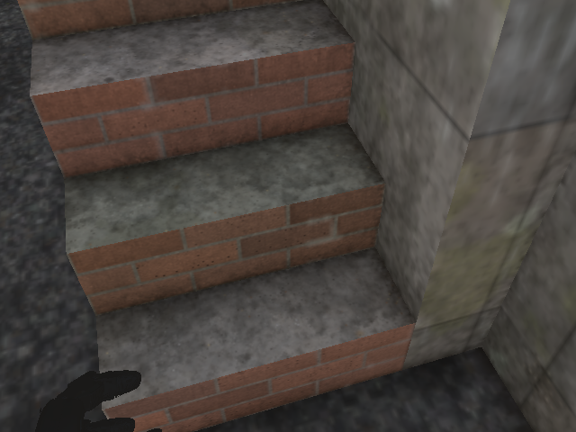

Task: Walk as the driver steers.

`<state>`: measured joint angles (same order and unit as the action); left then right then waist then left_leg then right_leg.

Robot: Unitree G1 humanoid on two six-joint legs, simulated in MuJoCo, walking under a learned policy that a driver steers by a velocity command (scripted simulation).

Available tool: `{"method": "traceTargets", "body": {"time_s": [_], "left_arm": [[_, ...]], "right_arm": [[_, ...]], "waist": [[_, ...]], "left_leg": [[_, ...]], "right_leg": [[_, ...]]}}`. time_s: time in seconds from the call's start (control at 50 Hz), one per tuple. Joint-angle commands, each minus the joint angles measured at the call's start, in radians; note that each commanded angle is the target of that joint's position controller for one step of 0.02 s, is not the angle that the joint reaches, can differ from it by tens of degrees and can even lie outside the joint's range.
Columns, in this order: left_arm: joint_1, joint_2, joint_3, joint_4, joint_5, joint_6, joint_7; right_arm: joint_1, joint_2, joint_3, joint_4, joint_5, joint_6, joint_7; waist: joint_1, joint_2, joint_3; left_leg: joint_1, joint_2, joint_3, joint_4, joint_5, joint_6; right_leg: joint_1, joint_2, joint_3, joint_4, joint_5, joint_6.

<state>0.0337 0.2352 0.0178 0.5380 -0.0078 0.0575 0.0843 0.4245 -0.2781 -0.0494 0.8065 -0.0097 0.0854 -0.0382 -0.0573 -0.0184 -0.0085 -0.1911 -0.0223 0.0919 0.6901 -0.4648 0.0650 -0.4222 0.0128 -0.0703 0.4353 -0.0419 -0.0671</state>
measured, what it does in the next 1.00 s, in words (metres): steps on the spot: left foot, then right foot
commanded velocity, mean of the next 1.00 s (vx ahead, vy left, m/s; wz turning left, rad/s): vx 0.28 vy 0.00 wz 0.20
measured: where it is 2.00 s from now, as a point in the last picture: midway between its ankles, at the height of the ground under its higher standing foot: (271, 310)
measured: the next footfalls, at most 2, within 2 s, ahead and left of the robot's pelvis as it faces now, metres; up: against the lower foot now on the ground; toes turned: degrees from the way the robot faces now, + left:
left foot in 0.02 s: -0.03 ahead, +0.10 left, +0.00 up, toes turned +4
right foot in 0.42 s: +0.02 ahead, -0.12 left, +0.00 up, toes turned +29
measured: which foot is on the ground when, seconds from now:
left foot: up 0.00-0.00, down 0.02-0.42, up 0.44-0.80, down 0.82-1.00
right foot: down 0.00-0.02, up 0.04-0.40, down 0.42-0.82, up 0.84-1.00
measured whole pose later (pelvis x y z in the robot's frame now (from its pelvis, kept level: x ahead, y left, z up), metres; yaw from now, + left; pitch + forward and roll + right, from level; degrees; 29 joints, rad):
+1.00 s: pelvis +0.03 +0.04 +0.01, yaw +12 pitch +3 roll +2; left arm 0.25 0.30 0.05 0.68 -0.04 -0.05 -0.02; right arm 0.35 -0.25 -0.05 0.68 -0.02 -0.11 -0.01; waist -0.03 -0.06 -0.02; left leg -0.07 -0.01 0.10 0.36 -0.34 0.00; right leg -0.72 -0.08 0.06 1.28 -0.20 -0.02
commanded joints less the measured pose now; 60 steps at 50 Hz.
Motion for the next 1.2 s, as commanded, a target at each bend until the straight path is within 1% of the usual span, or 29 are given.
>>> {"method": "traceTargets", "body": {"time_s": [0.02,0.04,0.06,0.08,0.12,0.16,0.2,0.28,0.34,0.38,0.42,0.44,0.46,0.48,0.5,0.54,0.58,0.66,0.72,0.8,0.82,0.84,0.86,0.88,0.94,1.04,1.12,1.16,1.2], "left_arm": [[-0.003,0.139,0.079,-0.014,-0.026,-0.011,-0.004],[0.036,0.044,0.060,-0.012,-0.011,-0.007,-0.021],[-0.087,0.082,0.071,-0.063,-0.010,-0.017,-0.026],[-0.085,0.150,0.089,-0.055,-0.031,-0.032,-0.028],[-0.036,0.158,0.100,0.007,0.020,-0.037,-0.016],[-0.056,0.137,0.100,0.001,0.043,-0.041,-0.015],[-0.079,0.095,0.083,-0.014,0.018,-0.043,-0.017],[-0.093,0.067,0.070,-0.003,-0.013,-0.068,-0.042],[0.006,0.097,0.079,0.051,-0.024,-0.082,-0.062],[0.087,0.128,0.089,0.087,-0.031,-0.089,-0.075],[0.135,0.154,0.101,0.121,-0.015,-0.095,-0.081],[0.097,0.207,0.102,0.093,0.007,-0.086,-0.080],[0.089,0.260,0.113,0.087,0.057,-0.094,-0.090],[0.037,0.218,0.104,0.072,0.048,-0.105,-0.090],[0.002,0.164,0.086,0.068,0.036,-0.105,-0.087],[0.079,0.151,0.077,0.103,-0.014,-0.107,-0.071],[0.186,0.157,0.067,0.145,-0.014,-0.116,-0.063],[0.285,0.178,0.065,0.167,-0.020,-0.130,-0.057],[0.262,0.221,0.074,0.151,-0.022,-0.123,-0.063],[0.224,0.175,0.062,0.114,-0.038,-0.111,-0.067],[0.179,0.119,0.047,0.090,-0.034,-0.122,-0.073],[0.173,0.012,0.015,0.060,-0.025,-0.136,-0.081],[0.175,0.039,0.017,0.003,-0.056,-0.157,-0.080],[0.153,0.103,0.028,0.013,-0.067,-0.155,-0.082],[0.168,0.122,0.045,0.054,-0.036,-0.128,-0.103],[0.088,0.091,0.039,0.028,-0.033,-0.103,-0.113],[-0.051,0.083,0.019,-0.033,-0.019,-0.106,-0.132],[-0.010,0.132,0.035,-0.047,-0.029,-0.093,-0.131],[0.198,0.202,0.063,-0.009,-0.026,-0.071,-0.126]], "right_arm": [[0.186,0.009,0.003,0.029,0.000,-0.003,0.024],[0.084,-0.049,-0.001,-0.035,-0.001,-0.018,0.020],[-0.022,-0.241,-0.047,-0.134,-0.054,-0.063,0.012],[-0.158,-0.295,-0.068,-0.159,-0.055,-0.092,-0.016],[-0.245,-0.204,-0.041,-0.185,-0.001,-0.106,-0.029],[-0.182,-0.139,-0.026,-0.190,0.018,-0.104,-0.021],[-0.097,-0.097,-0.025,-0.182,0.033,-0.091,-0.024],[-0.057,-0.146,-0.062,-0.211,0.041,-0.053,-0.040],[-0.131,-0.175,-0.077,-0.257,0.036,-0.041,-0.023],[-0.182,-0.160,-0.071,-0.271,0.056,-0.037,-0.013],[-0.160,-0.121,-0.059,-0.265,0.059,-0.033,-0.013],[-0.090,-0.056,-0.041,-0.258,0.028,-0.033,-0.006],[-0.147,-0.126,-0.064,-0.312,0.022,-0.054,-0.009],[-0.161,-0.209,-0.084,-0.294,0.007,-0.064,-0.007],[-0.170,-0.239,-0.096,-0.259,0.018,-0.057,-0.007],[-0.153,-0.162,-0.070,-0.244,0.012,-0.049,-0.003],[-0.204,-0.119,-0.044,-0.264,0.020,-0.075,0.013],[-0.376,-0.076,-0.018,-0.319,0.015,-0.150,0.018],[-0.338,-0.066,-0.017,-0.300,0.035,-0.186,0.036],[-0.220,-0.086,-0.033,-0.258,0.052,-0.211,0.033],[-0.082,-0.117,-0.047,-0.229,0.053,-0.209,0.021],[0.069,-0.167,-0.054,-0.214,0.029,-0.200,0.012],[0.048,-0.242,-0.076,-0.211,-0.005,-0.198,0.025],[0.004,-0.174,-0.064,-0.220,0.000,-0.206,0.030],[-0.089,-0.083,-0.032,-0.208,-0.016,-0.206,0.033],[-0.173,-0.079,-0.022,-0.168,-0.022,-0.216,0.024],[-0.147,-0.169,-0.040,-0.126,-0.014,-0.215,0.020],[-0.159,-0.240,-0.054,-0.116,-0.008,-0.209,0.022],[-0.216,-0.286,-0.067,-0.133,0.010,-0.195,0.023]], "waist": [[0.000,0.098,0.028],[0.071,0.274,0.071],[0.035,0.234,0.166],[0.097,0.172,0.248],[0.113,0.088,0.202],[0.068,0.084,0.101],[0.027,0.123,0.034],[-0.003,0.181,-0.035],[0.026,0.256,-0.046],[0.052,0.272,-0.083],[0.049,0.178,-0.116],[-0.009,-0.075,-0.125],[0.000,-0.271,-0.054],[-0.009,-0.176,-0.039],[-0.010,-0.097,-0.037],[0.024,-0.092,-0.051],[0.068,-0.142,-0.006],[0.130,-0.123,0.043],[0.091,-0.194,0.044],[0.006,-0.097,0.022],[-0.063,-0.056,-0.042],[-0.105,0.130,-0.159],[-0.065,0.314,-0.128],[-0.061,0.229,-0.058],[-0.002,0.135,0.053],[0.038,0.123,0.150],[0.003,0.071,0.176],[0.067,0.125,0.099],[0.205,0.191,-0.032]], "left_leg": [[0.033,0.037,-0.080,-0.290,0.053,0.116],[-0.027,0.261,-0.480,-0.325,0.104,0.204],[-0.346,0.415,-0.894,-0.612,-0.229,0.354],[-0.397,0.384,-0.822,-0.660,-0.345,0.282],[-0.298,0.233,-0.581,-0.538,-0.082,0.137],[-0.144,0.174,-0.500,-0.444,0.122,0.136],[0.038,0.157,-0.487,-0.386,0.267,0.140],[0.164,0.159,-0.568,-0.339,0.296,0.116],[0.062,0.141,-0.625,-0.331,0.338,0.110],[0.072,0.139,-0.633,-0.295,0.429,0.091],[-0.042,0.048,-0.546,-0.154,0.318,0.033],[-0.193,-0.080,-0.392,0.059,-0.034,-0.017],[-0.410,-0.139,-0.352,0.237,-0.210,-0.064],[-0.414,-0.071,-0.358,0.426,-0.146,-0.093],[-0.390,-0.067,-0.345,0.492,-0.061,-0.107],[-0.459,-0.053,-0.303,0.533,0.121,-0.115],[-0.511,-0.024,-0.234,0.486,0.183,-0.112],[-0.454,0.037,-0.132,0.171,0.174,-0.118],[-0.195,-0.022,-0.097,-0.066,0.078,-0.118],[0.167,0.008,-0.094,-0.355,0.306,-0.074],[0.404,0.095,-0.159,-0.328,0.273,-0.054],[0.580,0.300,-0.378,-0.327,0.129,-0.016],[0.512,0.500,-0.707,-0.437,-0.200,0.121],[0.467,0.474,-0.702,-0.466,-0.312,0.141],[0.323,0.333,-0.369,-0.485,0.092,0.078],[0.058,0.212,-0.003,-0.554,0.438,0.022],[0.085,0.217,0.100,-0.578,0.640,0.003],[0.191,0.242,0.120,-0.436,1.165,-0.003],[0.222,0.285,0.113,-0.159,1.550,0.019]], "right_leg": [[-0.030,-0.128,0.082,0.164,-0.570,0.057],[-0.261,-0.029,-0.011,0.589,-0.537,0.121],[-0.313,0.061,0.167,0.718,-0.589,0.115],[-0.301,0.022,0.237,0.828,-0.445,0.108],[-0.249,0.014,0.196,0.884,-0.266,0.130],[-0.260,0.025,0.183,0.889,-0.202,0.159],[-0.295,0.028,0.188,0.748,-0.212,0.172],[-0.225,0.056,0.184,0.397,-0.273,0.166],[-0.018,0.089,0.167,0.201,-0.371,0.146],[0.090,0.072,0.145,0.028,-0.270,0.127],[0.294,-0.041,0.203,-0.146,-0.112,0.077],[0.379,-0.244,0.403,-0.126,0.064,-0.011],[0.312,-0.394,0.670,-0.157,0.201,-0.178],[0.281,-0.418,0.625,-0.151,0.195,-0.227],[0.249,-0.336,0.482,-0.127,0.173,-0.185],[0.310,-0.231,0.417,-0.198,-0.362,-0.124],[0.323,-0.221,0.451,-0.280,-0.577,-0.129],[0.339,-0.212,0.464,-0.313,-0.439,-0.146],[0.185,-0.172,0.430,-0.293,-0.423,-0.151],[-0.022,-0.114,0.447,-0.127,-0.394,-0.101],[-0.197,-0.062,0.398,0.036,-0.409,-0.049],[-0.338,0.024,0.278,0.404,-0.479,0.002],[-0.571,-0.021,0.221,0.593,-0.451,0.010],[-0.638,-0.097,0.218,0.743,-0.380,0.013],[-0.626,-0.141,0.198,0.882,-0.200,0.030],[-0.429,-0.133,0.118,0.777,0.018,0.082],[-0.235,-0.101,-0.017,0.429,0.048,0.029],[-0.119,-0.038,-0.081,0.390,-0.072,-0.024],[0.087,0.012,-0.088,0.397,-0.212,-0.082]]}}
Velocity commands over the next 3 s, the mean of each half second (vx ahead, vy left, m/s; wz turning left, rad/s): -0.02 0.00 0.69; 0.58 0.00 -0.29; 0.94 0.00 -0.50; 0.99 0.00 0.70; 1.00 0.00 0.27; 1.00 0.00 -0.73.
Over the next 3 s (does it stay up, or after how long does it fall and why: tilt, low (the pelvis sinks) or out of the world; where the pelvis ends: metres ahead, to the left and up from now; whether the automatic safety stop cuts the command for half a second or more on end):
stays up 1.04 0.26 0.50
